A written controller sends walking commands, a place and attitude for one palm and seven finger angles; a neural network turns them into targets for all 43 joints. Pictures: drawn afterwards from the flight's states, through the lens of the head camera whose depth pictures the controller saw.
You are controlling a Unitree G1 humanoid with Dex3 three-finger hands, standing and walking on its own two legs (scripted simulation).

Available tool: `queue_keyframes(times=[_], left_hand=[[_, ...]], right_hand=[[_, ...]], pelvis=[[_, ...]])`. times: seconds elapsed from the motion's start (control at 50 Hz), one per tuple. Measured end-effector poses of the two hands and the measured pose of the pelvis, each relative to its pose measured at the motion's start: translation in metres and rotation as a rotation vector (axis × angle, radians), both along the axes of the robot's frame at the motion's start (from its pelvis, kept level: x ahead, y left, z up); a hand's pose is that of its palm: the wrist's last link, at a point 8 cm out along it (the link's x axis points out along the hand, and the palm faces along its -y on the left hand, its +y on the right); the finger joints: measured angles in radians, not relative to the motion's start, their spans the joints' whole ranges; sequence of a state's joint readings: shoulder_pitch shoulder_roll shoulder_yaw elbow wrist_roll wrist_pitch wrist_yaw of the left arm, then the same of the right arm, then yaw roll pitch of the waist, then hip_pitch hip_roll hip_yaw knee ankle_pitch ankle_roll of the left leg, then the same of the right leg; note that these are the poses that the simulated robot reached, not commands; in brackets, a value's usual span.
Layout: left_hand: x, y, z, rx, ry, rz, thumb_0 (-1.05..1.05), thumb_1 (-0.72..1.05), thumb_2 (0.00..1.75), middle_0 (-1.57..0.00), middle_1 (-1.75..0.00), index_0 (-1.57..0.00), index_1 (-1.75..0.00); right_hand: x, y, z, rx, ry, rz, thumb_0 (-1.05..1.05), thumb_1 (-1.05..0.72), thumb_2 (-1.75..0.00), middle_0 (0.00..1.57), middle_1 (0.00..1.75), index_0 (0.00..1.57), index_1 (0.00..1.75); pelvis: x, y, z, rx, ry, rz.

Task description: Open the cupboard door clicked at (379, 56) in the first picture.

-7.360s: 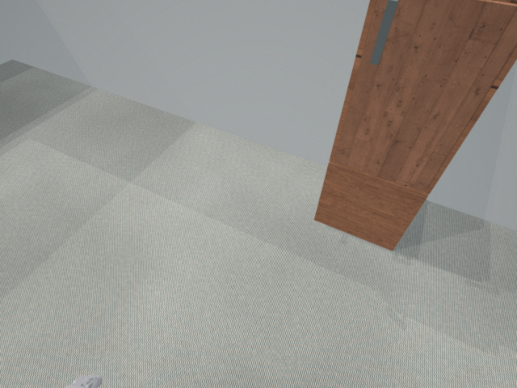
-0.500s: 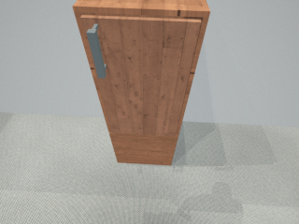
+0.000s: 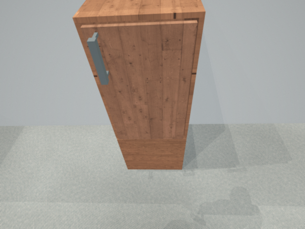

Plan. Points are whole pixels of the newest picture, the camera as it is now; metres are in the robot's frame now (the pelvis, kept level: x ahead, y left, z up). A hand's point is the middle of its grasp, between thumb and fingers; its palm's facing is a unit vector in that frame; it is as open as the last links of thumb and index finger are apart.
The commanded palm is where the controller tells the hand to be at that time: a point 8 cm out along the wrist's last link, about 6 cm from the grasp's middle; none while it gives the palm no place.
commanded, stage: look again from close up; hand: left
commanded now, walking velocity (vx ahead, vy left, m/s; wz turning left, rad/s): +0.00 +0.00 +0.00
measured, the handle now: (100, 59) +0.57 +0.19 +0.16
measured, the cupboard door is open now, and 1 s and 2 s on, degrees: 0 0 0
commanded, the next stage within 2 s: raise the hand with hooked fingers in 0.48 s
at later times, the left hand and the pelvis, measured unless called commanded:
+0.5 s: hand out of the picture +0.03 +0.15 -0.17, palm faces +0.03 -0.97 -0.22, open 7.3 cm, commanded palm none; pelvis +0.03 -0.02 +0.00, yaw +1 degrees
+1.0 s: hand (90, 204) +0.19 +0.18 -0.02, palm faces +0.04 -1.00 +0.02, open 8.5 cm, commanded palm +0.17 +0.24 +0.00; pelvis +0.01 -0.02 -0.05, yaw +2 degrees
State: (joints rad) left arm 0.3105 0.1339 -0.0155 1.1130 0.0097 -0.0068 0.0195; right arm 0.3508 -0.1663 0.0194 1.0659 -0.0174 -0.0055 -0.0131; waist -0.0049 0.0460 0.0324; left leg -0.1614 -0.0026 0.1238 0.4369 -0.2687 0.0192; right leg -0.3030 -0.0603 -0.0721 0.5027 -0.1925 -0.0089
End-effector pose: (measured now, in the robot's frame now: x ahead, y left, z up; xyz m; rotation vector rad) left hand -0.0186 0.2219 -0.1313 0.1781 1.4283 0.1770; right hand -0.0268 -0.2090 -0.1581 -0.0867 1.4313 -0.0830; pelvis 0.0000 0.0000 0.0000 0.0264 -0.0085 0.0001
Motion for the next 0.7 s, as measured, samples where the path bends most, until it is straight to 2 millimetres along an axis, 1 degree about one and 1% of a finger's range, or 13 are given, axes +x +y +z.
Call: queue_keyframes(times=[0.1,0.2,0.3,0.48,0.6,0.62,0.64,0.7], left_hand=[[0.009,-0.014,-0.004,-0.022,0.007,-0.001,0.01,0.91,0.9,-0.2,-0.3,-0.2,-0.3],[0.017,-0.018,-0.006,-0.022,0.014,0.001,0.02,0.93,0.9,-0.2,-0.3,-0.2,-0.3],[0.028,-0.02,-0.006,-0.015,0.004,0.006,0.03,0.93,0.9,-0.2,-0.3,-0.2,-0.3],[0.045,-0.022,-0.006,-0.006,-0.018,0.014,0.02,0.94,0.9,-0.2,-0.3,-0.2,-0.3],[0.053,-0.023,-0.007,0.001,-0.039,0.022,0.02,0.93,0.9,-0.2,-0.3,-0.2,-0.3],[0.062,-0.02,-0.003,0.005,-0.092,0.068,0.02,0.94,0.9,-0.2,-0.3,-0.2,-0.3],[0.08,-0.014,0.009,0.021,-0.211,0.089,0.03,0.95,0.9,-0.21,-0.3,-0.2,-0.3],[0.143,-0.006,0.064,0.068,-0.622,0.104,0.04,0.93,0.89,-0.21,-0.31,-0.2,-0.31]], right_hand=[[-0.006,0.002,0.001,0.009,0.046,-0.01,0.01,-0.91,-0.9,0.2,0.3,0.2,0.3],[-0.001,0.002,0.002,0.009,0.058,-0.018,0.01,-0.91,-0.9,0.2,0.3,0.2,0.3],[0.013,-0.002,0.002,0.007,0.048,-0.014,0.01,-0.91,-0.9,0.2,0.3,0.2,0.3],[0.046,-0.013,0.003,-0.01,0.004,0.003,0.0,-0.91,-0.9,0.2,0.3,0.2,0.3],[0.06,-0.025,0.004,-0.032,-0.01,0.013,0.01,-0.92,-0.9,0.2,0.3,0.2,0.3],[0.064,-0.029,0.005,-0.048,-0.039,0.009,0.01,-0.92,-0.9,0.2,0.3,0.2,0.3],[0.072,-0.035,0.009,-0.073,-0.102,0.01,0.02,-0.93,-0.9,0.2,0.3,0.2,0.3],[0.107,-0.052,0.021,-0.133,-0.339,-0.001,0.02,-0.93,-0.9,0.2,0.3,0.21,0.3]], pelvis=[[0.007,-0.005,0.001,-0.001,0.001,0.002],[0.014,-0.01,0.001,-0.003,0.001,0.004],[0.022,-0.015,0.001,-0.005,0.003,0.007],[0.034,-0.022,0.001,-0.009,0.009,0.014],[0.039,-0.025,0.0,-0.016,0.01,0.02],[0.038,-0.025,-0.001,-0.019,0.011,0.016],[0.038,-0.024,-0.002,-0.019,0.011,0.012],[0.036,-0.021,-0.003,-0.015,0.019,0.032]])
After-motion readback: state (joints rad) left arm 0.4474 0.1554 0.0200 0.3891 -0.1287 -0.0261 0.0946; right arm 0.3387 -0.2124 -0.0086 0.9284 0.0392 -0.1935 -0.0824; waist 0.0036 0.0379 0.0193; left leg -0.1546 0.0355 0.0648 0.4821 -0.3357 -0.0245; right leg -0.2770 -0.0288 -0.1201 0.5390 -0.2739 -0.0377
